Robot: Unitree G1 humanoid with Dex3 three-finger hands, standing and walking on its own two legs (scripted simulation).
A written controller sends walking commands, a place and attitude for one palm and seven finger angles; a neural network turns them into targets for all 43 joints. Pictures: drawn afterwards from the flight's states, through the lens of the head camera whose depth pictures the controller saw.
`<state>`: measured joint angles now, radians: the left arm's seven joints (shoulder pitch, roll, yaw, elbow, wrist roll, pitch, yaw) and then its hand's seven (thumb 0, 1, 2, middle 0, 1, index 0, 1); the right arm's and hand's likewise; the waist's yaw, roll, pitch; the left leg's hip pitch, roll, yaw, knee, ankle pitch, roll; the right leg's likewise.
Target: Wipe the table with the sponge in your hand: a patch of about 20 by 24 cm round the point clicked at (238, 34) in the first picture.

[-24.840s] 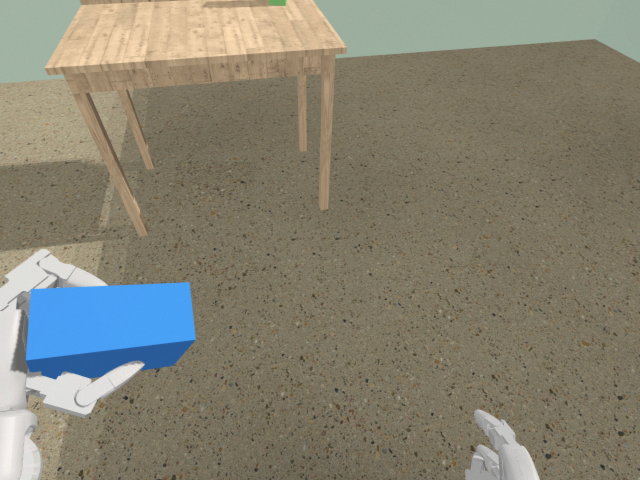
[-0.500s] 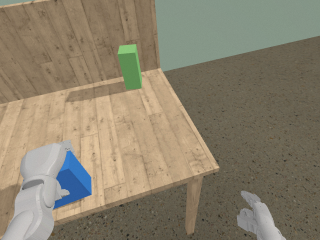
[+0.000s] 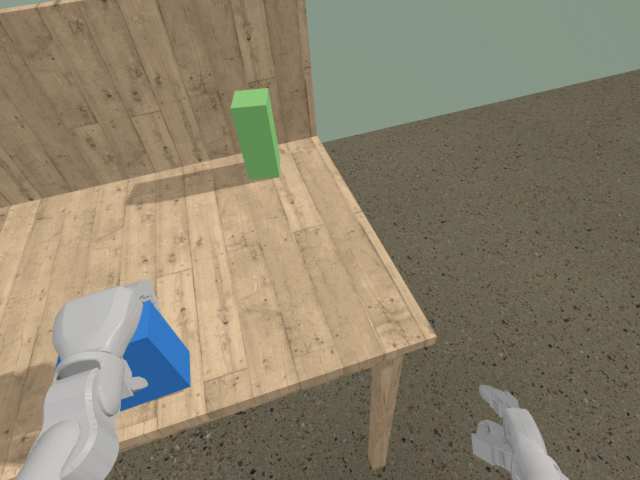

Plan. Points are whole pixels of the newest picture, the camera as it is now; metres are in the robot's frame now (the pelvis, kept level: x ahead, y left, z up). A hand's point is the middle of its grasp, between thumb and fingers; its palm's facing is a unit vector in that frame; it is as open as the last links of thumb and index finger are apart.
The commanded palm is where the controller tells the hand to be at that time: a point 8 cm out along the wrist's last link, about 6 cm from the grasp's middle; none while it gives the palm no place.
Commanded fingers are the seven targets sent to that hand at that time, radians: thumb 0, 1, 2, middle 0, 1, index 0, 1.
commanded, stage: wipe forward along the first lane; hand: left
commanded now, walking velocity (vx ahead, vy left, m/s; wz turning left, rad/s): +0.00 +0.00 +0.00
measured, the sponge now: (139, 366) +0.23 +0.29 +0.02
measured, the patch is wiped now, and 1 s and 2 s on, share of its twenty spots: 0.10 0.50 0.65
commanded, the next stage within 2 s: slide across to the middle lane in 1.56 s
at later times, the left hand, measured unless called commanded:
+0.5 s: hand (122, 315) +0.27 +0.32 +0.06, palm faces -0.07 -0.03 -1.00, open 10.0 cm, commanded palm +0.26 +0.32 +0.10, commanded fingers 0.00 0.10 1.30 -1.20 -1.60 -1.20 -1.60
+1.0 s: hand (122, 285) +0.32 +0.34 +0.06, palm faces -0.10 -0.01 -0.99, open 10.0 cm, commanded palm +0.31 +0.35 +0.10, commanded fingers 0.00 0.10 1.30 -1.20 -1.60 -1.20 -1.60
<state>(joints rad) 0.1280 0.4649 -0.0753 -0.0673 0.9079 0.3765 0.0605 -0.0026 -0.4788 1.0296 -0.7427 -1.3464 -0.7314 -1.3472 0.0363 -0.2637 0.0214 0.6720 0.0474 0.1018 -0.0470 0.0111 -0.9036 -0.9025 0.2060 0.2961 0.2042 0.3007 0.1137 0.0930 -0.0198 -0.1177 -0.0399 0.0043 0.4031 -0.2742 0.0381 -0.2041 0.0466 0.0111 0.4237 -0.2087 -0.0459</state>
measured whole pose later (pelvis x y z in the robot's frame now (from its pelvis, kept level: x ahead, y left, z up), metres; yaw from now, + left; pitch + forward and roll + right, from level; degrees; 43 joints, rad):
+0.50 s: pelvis -0.01 -0.01 +0.00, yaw +1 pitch +2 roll +0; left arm -0.12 0.52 -0.03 0.27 0.93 0.26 0.05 0.00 -0.48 1.03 -0.75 -1.34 -0.74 -1.34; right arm 0.09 -0.28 0.01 0.70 0.07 0.08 -0.07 0.01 -0.90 -0.90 0.21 0.30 0.20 0.30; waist 0.09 0.08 -0.04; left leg -0.22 -0.04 -0.01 0.45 -0.28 0.03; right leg -0.29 0.05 -0.01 0.45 -0.21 -0.05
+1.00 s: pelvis -0.01 +0.00 -0.01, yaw +1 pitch +6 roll +0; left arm -0.35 0.58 0.02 0.59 0.95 0.12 0.07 0.00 -0.50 1.05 -0.76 -1.34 -0.75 -1.34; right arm 0.18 -0.30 -0.01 0.71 0.08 0.09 -0.07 0.01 -0.90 -0.90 0.21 0.30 0.20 0.30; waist 0.05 0.07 -0.07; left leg -0.33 -0.04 -0.02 0.50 -0.29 0.03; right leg -0.39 0.05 -0.02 0.48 -0.21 -0.05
